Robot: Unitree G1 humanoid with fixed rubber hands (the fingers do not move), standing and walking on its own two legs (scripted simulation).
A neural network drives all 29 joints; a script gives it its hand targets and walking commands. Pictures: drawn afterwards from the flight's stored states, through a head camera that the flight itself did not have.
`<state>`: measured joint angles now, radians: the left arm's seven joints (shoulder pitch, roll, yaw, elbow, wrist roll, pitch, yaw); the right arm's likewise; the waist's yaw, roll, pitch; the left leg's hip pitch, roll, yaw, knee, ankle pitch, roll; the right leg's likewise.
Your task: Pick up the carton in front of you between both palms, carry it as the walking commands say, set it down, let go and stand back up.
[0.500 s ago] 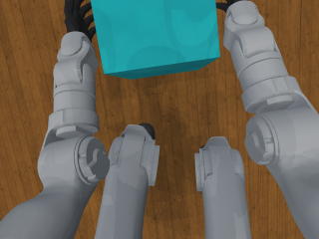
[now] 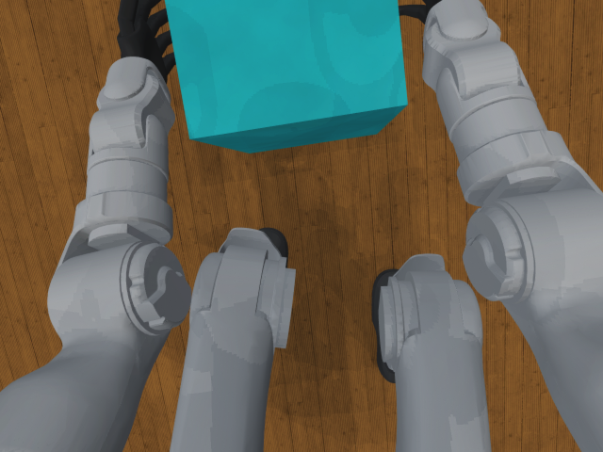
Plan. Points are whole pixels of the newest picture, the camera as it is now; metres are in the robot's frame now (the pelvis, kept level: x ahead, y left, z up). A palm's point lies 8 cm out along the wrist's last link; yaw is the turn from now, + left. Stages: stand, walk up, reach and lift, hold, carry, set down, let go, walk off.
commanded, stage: set down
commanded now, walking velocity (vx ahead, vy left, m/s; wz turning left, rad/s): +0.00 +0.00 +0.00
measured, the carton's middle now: (294, 55) +0.53 +0.10 -0.26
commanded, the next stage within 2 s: let go in 1.76 s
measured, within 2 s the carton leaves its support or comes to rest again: neither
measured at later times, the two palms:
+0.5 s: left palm (149, 65) +0.48 +0.25 -0.18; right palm (445, 9) +0.56 -0.05 -0.18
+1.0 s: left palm (65, 32) +0.49 +0.29 -0.10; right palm out of the picture +0.59 -0.07 -0.10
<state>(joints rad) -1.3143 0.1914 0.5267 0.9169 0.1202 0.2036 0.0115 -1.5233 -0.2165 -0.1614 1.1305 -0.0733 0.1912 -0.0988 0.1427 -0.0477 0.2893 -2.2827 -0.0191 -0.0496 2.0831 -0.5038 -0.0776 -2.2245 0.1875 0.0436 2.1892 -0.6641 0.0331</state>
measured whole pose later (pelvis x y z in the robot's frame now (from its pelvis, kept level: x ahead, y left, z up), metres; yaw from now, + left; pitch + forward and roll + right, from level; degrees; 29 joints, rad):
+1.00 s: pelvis -0.01 +0.01 +0.03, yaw +1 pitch +40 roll +1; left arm -1.30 0.29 0.30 0.91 -0.18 0.13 0.12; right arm -1.48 -0.40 -0.02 1.02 0.11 0.20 -0.10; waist 0.15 -0.03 0.25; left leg -2.23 -0.01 -0.01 1.99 -0.46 -0.02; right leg -2.15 0.07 0.03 2.10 -0.64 0.02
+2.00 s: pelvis +0.05 +0.02 +0.28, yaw +0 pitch +43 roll -2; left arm -0.78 0.17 0.36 0.67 0.09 0.15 -0.06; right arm -0.95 -0.18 -0.26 0.78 -0.14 0.19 -0.06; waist 0.11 -0.03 -0.09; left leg -1.50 -0.01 -0.02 1.00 -0.26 0.00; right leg -1.43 0.07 0.07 1.05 -0.37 0.03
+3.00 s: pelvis +0.13 +0.00 +0.39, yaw +2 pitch -3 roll +1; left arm 0.22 0.22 0.05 0.42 0.03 0.14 -0.07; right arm 0.22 -0.21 -0.03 0.44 0.00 0.11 0.05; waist 0.00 -0.03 0.09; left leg -0.14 -0.01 -0.05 0.43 -0.23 -0.02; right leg -0.06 0.03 0.05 0.45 -0.33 -0.03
